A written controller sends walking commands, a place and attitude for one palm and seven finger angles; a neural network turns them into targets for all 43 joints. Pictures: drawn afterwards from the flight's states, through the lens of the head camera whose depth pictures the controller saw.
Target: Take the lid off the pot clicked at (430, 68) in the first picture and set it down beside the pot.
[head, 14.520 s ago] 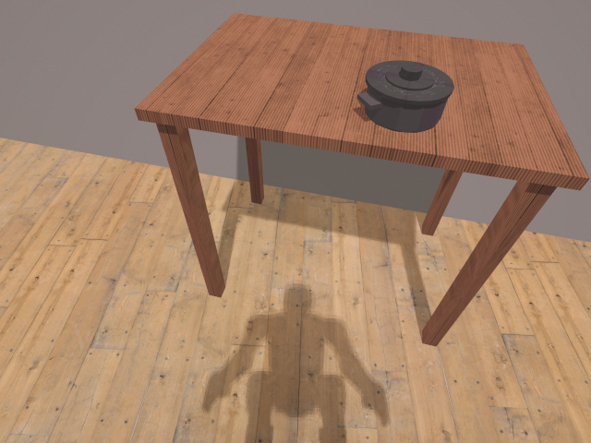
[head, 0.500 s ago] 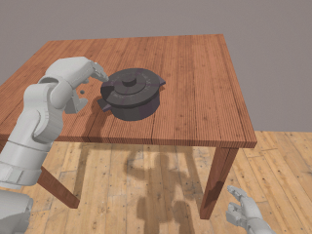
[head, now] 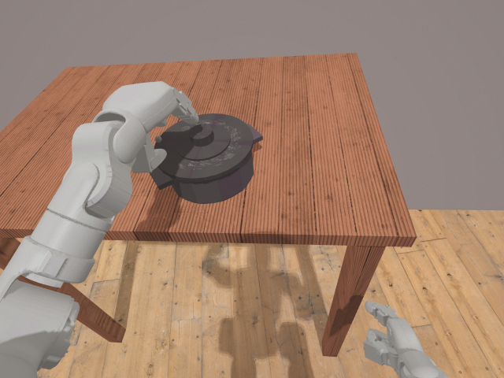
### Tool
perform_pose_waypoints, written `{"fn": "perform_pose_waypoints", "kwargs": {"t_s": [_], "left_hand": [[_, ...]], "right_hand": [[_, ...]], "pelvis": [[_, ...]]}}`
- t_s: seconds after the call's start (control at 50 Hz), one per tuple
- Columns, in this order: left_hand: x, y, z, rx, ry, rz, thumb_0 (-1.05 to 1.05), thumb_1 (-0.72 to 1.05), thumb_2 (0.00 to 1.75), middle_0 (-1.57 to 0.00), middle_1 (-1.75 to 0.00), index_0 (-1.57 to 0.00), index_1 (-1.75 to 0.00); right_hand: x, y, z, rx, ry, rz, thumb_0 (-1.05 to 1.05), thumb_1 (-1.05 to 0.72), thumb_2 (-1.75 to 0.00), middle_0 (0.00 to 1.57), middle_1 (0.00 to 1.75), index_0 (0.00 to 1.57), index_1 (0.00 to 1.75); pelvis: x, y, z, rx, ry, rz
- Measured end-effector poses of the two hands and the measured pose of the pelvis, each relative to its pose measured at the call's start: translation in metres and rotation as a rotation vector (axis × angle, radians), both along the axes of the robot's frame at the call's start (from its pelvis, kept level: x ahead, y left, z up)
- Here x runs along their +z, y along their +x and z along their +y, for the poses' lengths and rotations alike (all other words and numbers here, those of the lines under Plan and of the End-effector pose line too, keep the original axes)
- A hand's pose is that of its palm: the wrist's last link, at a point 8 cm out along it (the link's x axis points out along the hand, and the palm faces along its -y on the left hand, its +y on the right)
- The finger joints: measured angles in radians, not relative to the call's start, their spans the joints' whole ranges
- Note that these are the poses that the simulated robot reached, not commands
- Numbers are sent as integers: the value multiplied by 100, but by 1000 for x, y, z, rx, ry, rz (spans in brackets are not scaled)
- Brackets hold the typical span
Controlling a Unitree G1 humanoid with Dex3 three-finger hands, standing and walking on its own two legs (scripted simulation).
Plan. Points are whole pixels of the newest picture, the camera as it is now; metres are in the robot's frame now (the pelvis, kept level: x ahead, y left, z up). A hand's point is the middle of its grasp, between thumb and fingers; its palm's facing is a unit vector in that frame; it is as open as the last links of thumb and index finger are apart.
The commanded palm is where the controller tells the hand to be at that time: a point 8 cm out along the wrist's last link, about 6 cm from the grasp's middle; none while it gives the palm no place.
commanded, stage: move the open hand above the knob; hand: left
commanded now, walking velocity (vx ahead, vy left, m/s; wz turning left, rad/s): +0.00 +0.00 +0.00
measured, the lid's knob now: (201, 134) +0.47 +0.13 +0.15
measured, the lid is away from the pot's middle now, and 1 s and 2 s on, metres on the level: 0.00 0.00 0.00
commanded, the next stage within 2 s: none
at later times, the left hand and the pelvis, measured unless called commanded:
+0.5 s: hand (189, 110) +0.43 +0.12 +0.23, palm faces -0.14 -0.07 -0.99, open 9.9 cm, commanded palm +0.42 +0.14 +0.28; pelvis +0.00 -0.01 +0.00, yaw +0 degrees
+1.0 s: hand (192, 113) +0.45 +0.13 +0.21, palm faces -0.22 -0.07 -0.97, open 9.9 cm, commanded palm +0.43 +0.14 +0.28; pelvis +0.01 -0.01 +0.00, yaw +0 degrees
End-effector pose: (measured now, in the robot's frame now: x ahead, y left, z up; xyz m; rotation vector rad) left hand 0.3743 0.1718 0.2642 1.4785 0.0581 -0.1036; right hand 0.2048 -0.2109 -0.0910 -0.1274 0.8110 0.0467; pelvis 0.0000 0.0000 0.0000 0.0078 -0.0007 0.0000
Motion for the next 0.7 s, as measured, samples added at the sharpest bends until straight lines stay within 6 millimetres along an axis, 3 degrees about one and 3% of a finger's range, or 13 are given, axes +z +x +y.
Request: {"fn": "perform_pose_waypoints", "kwargs": {"t_s": [0.16,0.34,0.44,0.7], "left_hand": [[9,12,-8,27,9,-5,0,-38,170,-90,-8,-90,-8],[4,29,-34,6,31,39,0,-38,170,-90,-8,-90,-8],[15,39,-43,8,38,21,0,-37,170,-90,-8,-90,-8],[8,65,-43,52,26,108,0,-37,170,-90,-8,-90,-8]], "right_hand": [[-3,-1,-5,-4,-5,20,1,-90,-90,20,29,20,30],[-8,-10,-13,-30,-5,41,1,-90,-90,20,29,20,30],[-11,-21,-22,-57,-9,52,1,-90,-90,20,29,20,30],[-17,-50,-53,-139,-57,128,1,-90,-90,20,29,20,30]], "pelvis": [[0,1,-4,7,2,6],[0,0,-9,6,7,6],[0,3,-13,2,9,14],[1,8,-20,-7,10,24]]}}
